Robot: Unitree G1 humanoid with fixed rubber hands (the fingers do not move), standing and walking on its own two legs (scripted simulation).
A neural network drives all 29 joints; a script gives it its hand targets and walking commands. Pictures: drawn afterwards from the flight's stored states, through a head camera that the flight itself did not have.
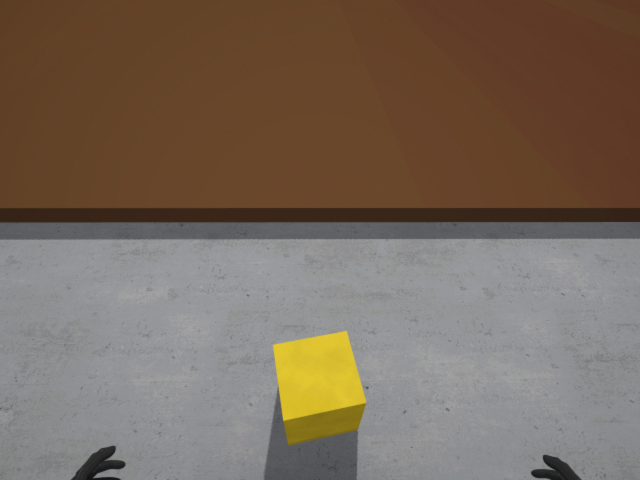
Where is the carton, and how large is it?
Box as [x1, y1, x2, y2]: [273, 331, 365, 445]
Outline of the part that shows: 346,331 273,345 282,415 288,445 357,429 365,405 365,399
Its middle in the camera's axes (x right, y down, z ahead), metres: -0.01 +0.44 +1.11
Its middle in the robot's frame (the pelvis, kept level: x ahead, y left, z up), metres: +0.44 +0.02 -0.66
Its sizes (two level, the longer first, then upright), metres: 0.210 0.200 0.250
